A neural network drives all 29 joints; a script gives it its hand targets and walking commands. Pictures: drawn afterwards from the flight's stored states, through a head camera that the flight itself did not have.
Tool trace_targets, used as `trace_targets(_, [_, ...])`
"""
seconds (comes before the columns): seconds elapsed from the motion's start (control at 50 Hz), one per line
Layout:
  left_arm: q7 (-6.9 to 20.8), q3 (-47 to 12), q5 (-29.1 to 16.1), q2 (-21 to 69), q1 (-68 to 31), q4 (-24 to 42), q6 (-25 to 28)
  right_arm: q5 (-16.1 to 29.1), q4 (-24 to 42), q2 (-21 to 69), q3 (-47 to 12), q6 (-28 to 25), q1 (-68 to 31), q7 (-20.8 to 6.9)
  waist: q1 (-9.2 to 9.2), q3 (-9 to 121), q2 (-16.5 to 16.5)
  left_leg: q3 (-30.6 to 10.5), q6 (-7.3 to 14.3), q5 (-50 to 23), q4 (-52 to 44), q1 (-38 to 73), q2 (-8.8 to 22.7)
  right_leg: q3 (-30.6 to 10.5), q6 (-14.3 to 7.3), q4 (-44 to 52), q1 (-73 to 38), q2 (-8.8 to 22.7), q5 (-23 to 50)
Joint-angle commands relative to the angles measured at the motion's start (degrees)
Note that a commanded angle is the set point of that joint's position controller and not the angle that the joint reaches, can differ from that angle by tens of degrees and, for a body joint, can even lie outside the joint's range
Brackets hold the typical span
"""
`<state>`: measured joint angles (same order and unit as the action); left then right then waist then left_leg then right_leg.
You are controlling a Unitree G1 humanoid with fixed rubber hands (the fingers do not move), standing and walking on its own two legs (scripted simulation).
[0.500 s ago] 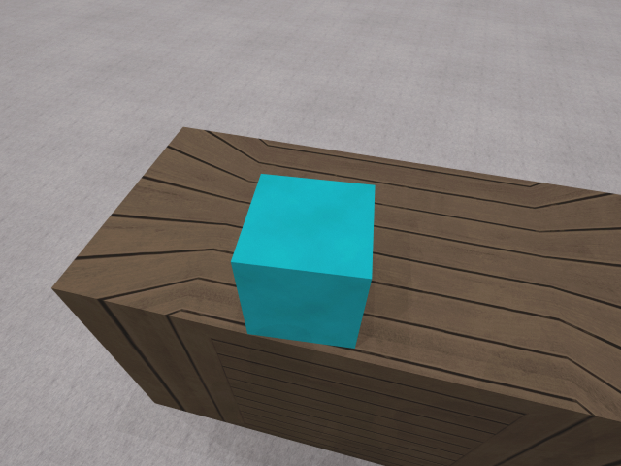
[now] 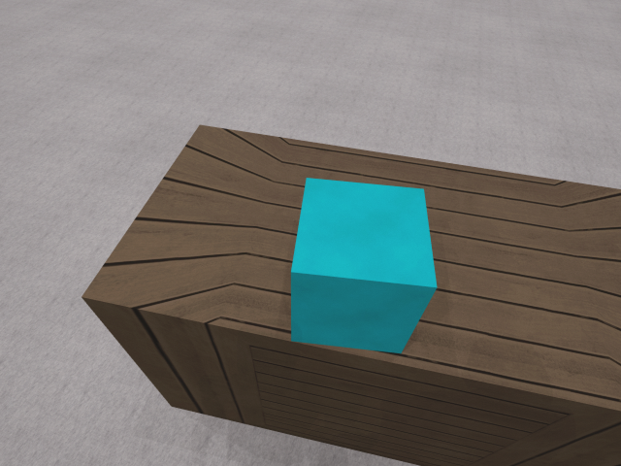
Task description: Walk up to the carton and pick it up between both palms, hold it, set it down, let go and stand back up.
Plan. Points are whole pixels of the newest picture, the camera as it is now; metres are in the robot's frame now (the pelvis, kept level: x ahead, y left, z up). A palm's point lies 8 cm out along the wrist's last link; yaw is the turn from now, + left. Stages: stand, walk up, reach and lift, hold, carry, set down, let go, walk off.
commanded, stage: walk up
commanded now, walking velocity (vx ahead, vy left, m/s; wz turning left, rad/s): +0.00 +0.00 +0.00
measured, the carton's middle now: (354, 268) +0.42 -0.05 -0.02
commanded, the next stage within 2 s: none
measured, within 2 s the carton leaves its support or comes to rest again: neither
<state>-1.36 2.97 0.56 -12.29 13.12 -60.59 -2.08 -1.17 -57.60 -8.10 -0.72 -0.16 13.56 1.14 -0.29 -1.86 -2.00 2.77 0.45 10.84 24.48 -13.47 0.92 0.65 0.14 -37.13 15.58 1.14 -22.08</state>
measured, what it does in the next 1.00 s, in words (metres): steps on the spot: right foot, then right foot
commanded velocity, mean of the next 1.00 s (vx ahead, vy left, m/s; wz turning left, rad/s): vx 0.00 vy -0.03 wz -0.03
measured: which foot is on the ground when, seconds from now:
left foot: down 0.00-0.52, up 0.54-0.74, down 0.76-1.00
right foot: up 0.00-0.02, down 0.04-0.24, up 0.26-0.48, down 0.50-1.00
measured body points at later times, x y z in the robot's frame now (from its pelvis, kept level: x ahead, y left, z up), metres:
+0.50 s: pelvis -0.01 -0.06 -0.01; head +0.02 -0.05 +0.44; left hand +0.10 +0.20 -0.15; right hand -0.05 -0.32 -0.16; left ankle +0.02 +0.12 -0.74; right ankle +0.01 -0.20 -0.74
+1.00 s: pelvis +0.02 -0.08 +0.00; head +0.02 -0.08 +0.45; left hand +0.04 +0.14 -0.16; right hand +0.01 -0.30 -0.16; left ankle +0.00 +0.03 -0.74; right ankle +0.01 -0.21 -0.74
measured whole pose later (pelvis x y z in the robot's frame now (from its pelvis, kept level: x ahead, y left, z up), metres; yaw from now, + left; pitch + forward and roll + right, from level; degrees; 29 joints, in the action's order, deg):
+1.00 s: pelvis +0.02 -0.08 +0.00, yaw -2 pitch -2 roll +0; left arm -1.4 1.2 0.6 -8.8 13.6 -64.7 0.0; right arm -0.4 -63.7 -7.1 0.6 -1.1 16.9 1.7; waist -0.4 -1.4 -0.5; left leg 3.3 0.8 13.0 20.2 -5.5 0.0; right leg 3.5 0.7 -21.3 7.9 2.1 -11.8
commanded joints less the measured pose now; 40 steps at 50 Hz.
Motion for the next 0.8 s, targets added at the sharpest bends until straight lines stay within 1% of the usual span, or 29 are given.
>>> trace_targets(0.0, [-0.7,0.8,0.5,-3.9,7.8,0.1,1.4,0.4,0.8,-9.5,2.4,0.1,0.1,0.5,-1.80,2.3,10.0,-10.1,4.2,-3.5,-6.6,-2.4,10.1,-1.1,-0.5,16.2,-9.9,1.7,13.5])
trace_targets(0.04, [-0.9,0.8,0.5,-6.2,6.2,0.5,2.1,2.0,0.2,-5.9,1.2,0.2,2.8,0.1,0.70,3.0,-1.1,-6.4,1.6,0.8,-4.4,-2.5,5.6,-10.1,-1.3,20.9,-11.4,9.1,18.0])
trace_targets(0.06, [-0.5,0.1,-0.4,-4.6,3.4,-0.1,2.2,1.3,-0.3,-3.4,0.5,0.2,2.9,0.0,2.13,-1.0,-8.7,-4.2,0.6,-1.0,-5.3,2.7,3.3,-10.0,-2.1,22.6,-2.4,8.3,10.8])
trace_targets(0.14, [-0.7,-1.0,-1.0,0.0,3.2,-1.3,3.0,0.4,-3.1,-7.1,2.3,-0.2,3.4,0.0,1.74,-3.4,-5.1,-5.8,0.9,-7.3,-6.0,5.1,5.0,-5.4,-0.9,23.4,-4.5,4.6,15.1])
trace_targets(0.16, [-0.7,-0.5,-1.0,-1.3,4.1,-1.7,3.2,0.3,-3.5,-6.5,2.2,-0.5,3.1,0.1,1.24,-0.6,-0.6,-5.3,0.7,-7.6,-5.6,5.7,4.9,-5.7,-1.1,22.6,-6.6,4.7,16.2])
trace_targets(0.18, [-0.8,0.0,-0.5,-2.9,3.5,-1.7,3.2,0.7,-4.1,-5.3,1.8,-0.7,3.6,0.2,1.55,-1.4,-2.2,-5.6,0.2,-8.3,-6.9,5.2,5.2,-4.7,-1.3,22.0,-6.8,4.8,15.8])
trace_targets(0.2, [-0.3,3.1,-0.9,-10.3,1.0,0.3,1.4,0.3,-0.4,-15.3,5.4,-0.6,5.0,2.0,4.35,-2.1,-7.6,-10.4,2.6,-4.5,-4.0,14.0,12.5,-0.7,-1.0,10.6,7.4,0.6,13.9])
trace_targets(0.22, [0.1,3.0,-0.2,-8.5,-1.9,1.9,0.8,-0.5,-1.7,-20.3,7.3,-0.3,10.2,2.9,6.06,-0.5,4.6,-19.1,7.1,-6.2,-7.3,17.0,21.4,1.0,0.2,-0.6,15.8,-0.8,4.3])
trace_targets(0.24, [0.7,2.8,0.6,-5.4,-3.3,4.5,0.2,-0.5,-1.9,-20.8,7.8,0.1,12.4,3.6,7.27,1.3,11.9,-23.5,11.3,-7.0,-10.4,12.1,29.2,0.8,0.9,-14.0,17.8,0.0,-7.3])
trace_targets(0.26, [1.2,3.2,1.6,-4.4,-4.1,5.1,-0.2,-0.9,-1.8,-18.0,7.4,0.3,12.0,4.1,6.69,1.2,8.8,-22.0,13.4,-9.9,-10.3,8.5,30.3,-2.5,0.9,-22.9,18.7,1.3,-8.1])
trace_targets(0.28, [1.4,3.2,1.8,-3.5,-3.1,6.0,-0.4,-1.4,-1.2,-15.7,6.7,0.0,10.5,4.1,5.44,1.1,11.2,-19.7,13.6,-10.4,-10.3,5.0,28.5,-4.8,0.8,-26.4,18.2,2.3,-6.1])
trace_targets(0.32, [2.2,3.6,2.0,-4.4,-1.9,6.4,-0.3,-1.0,1.2,-11.7,5.2,-0.2,4.0,3.8,1.78,-0.1,8.9,-13.7,9.9,-2.8,-10.9,-1.3,22.7,-7.4,0.9,-27.0,14.4,3.2,-0.9])
trace_targets(0.34, [2.4,3.1,1.6,-3.2,0.6,6.9,-0.5,-1.2,2.4,-13.5,6.1,-0.3,0.9,3.8,0.26,0.7,12.6,-10.6,8.4,-2.2,-10.5,-1.6,21.3,-6.7,1.5,-20.7,12.9,4.3,-0.9])
trace_targets(0.38, [2.6,2.6,1.2,-1.6,-0.3,6.9,-0.8,-1.4,2.6,-11.2,5.7,-0.2,1.6,2.8,1.03,-0.3,11.1,-7.9,7.1,-5.0,-10.8,-3.4,17.3,-2.0,2.5,-13.0,9.1,1.6,1.2])
trace_targets(0.4, [2.5,0.7,0.3,3.2,0.7,7.6,0.4,-0.1,0.0,-6.8,3.7,0.1,1.1,1.9,-1.67,3.2,17.7,-0.8,6.4,-0.9,-8.3,-3.0,8.6,-0.1,2.5,-2.1,1.1,1.5,0.6])
trace_targets(0.42, [2.2,0.5,0.2,3.0,2.7,6.9,0.7,-0.2,0.2,-8.2,4.2,0.6,0.9,1.1,-1.64,2.7,22.2,0.6,5.7,2.4,-6.4,-5.5,6.7,5.0,2.8,3.6,-4.2,-1.3,6.0])
trace_targets(0.44, [1.5,1.5,0.4,-0.1,6.4,4.9,0.8,-0.7,-0.1,-10.6,4.4,0.9,0.4,0.5,-2.40,1.7,18.6,1.5,5.1,3.1,-3.9,-9.0,6.0,8.4,3.2,7.6,-10.1,-3.3,11.5])
trace_targets(0.46, [0.8,2.1,0.5,-2.5,9.0,3.3,1.1,-0.9,0.2,-11.6,4.5,1.0,0.7,0.1,-3.20,0.7,10.2,0.2,4.4,4.6,-1.3,-8.6,5.6,7.8,3.5,14.8,-11.5,-2.6,11.9])
trace_targets(0.48, [0.5,2.6,0.7,-6.0,11.4,3.3,1.7,-0.3,-0.3,-9.6,3.8,1.0,5.5,-0.5,-2.43,2.1,1.3,0.6,1.7,9.8,4.3,-11.0,5.0,-1.4,2.7,18.3,-14.0,5.8,12.0])
trace_targets(0.5, [0.0,2.6,0.7,-9.2,10.3,4.6,2.3,-0.1,-0.2,-6.7,3.2,1.4,8.5,-0.6,-1.19,2.6,-10.6,0.8,-1.2,18.5,13.1,-11.7,2.5,-16.9,0.9,25.5,-10.6,17.1,9.0])
trace_targets(0.52, [-0.2,2.2,0.3,-12.3,4.2,5.4,1.9,0.4,0.4,-5.3,3.1,2.3,7.8,-0.4,0.34,0.8,-19.3,-3.0,-0.2,22.1,17.2,-8.2,2.1,-21.8,-5.3,29.7,2.2,20.5,-4.9])
trace_targets(0.54, [-0.2,1.8,0.3,-9.6,-1.1,6.7,1.8,0.3,0.1,-6.8,3.2,2.8,7.0,-0.3,1.09,-4.8,-16.8,-4.3,0.4,18.6,19.9,-8.8,3.0,-20.0,-5.9,30.7,5.3,18.0,-9.7])
trace_targets(0.56, [-0.1,0.9,0.6,-6.7,-4.5,7.1,2.0,0.4,-1.2,-7.6,3.8,3.0,6.9,-0.5,2.20,-6.9,-10.0,-3.1,0.4,13.3,21.2,-9.0,2.7,-13.4,-4.2,29.6,5.1,13.7,-4.4])
trace_targets(0.58, [-0.1,0.5,0.6,-5.8,-5.1,7.5,2.3,0.3,-2.2,-6.7,3.3,2.7,7.7,-0.8,2.99,-4.4,-7.7,-2.8,0.7,12.0,22.1,-7.1,2.1,-10.9,-4.1,28.7,4.4,12.1,-0.5])
trace_targets(0.62, [-0.1,0.7,1.2,-5.6,-4.5,6.8,3.1,-0.2,-3.0,-5.1,2.6,1.8,10.1,-0.7,2.74,-0.6,-9.3,-0.7,-0.1,11.0,19.0,-4.4,2.7,-5.5,-5.7,25.2,-0.1,11.6,12.5])
trace_targets(0.64, [-0.1,0.6,1.1,-4.4,-2.9,6.2,3.4,-0.3,-2.7,-6.2,2.6,1.4,8.3,-0.5,1.68,-0.3,-6.1,-1.0,-0.1,10.8,17.0,-3.8,2.6,-6.2,-6.2,22.6,-1.9,11.5,19.6])
trace_targets(0.68, [-0.3,-0.1,1.0,-3.6,0.1,3.9,3.4,0.3,-2.4,-6.9,3.2,1.0,8.0,0.4,1.00,1.3,-8.7,-0.9,-0.6,12.3,11.2,-2.6,2.3,-6.1,-7.5,19.4,-6.1,11.2,26.6])
trace_targets(0.74, [-0.4,-0.2,0.4,-3.0,-0.5,3.1,2.6,0.3,-3.6,-6.5,2.6,0.0,11.4,0.9,2.57,2.1,-3.6,-2.8,-0.5,-4.3,-6.8,4.4,4.0,-6.7,-5.0,17.0,-6.0,9.9,22.9])
trace_targets(0.78, [-0.1,-1.0,-0.7,0.1,1.8,2.4,2.5,0.6,-4.3,-8.7,3.2,-0.7,8.9,0.9,-0.57,1.4,7.2,-8.4,2.0,-9.0,-7.6,5.4,8.2,-1.5,-2.5,16.9,-5.0,3.8,14.2])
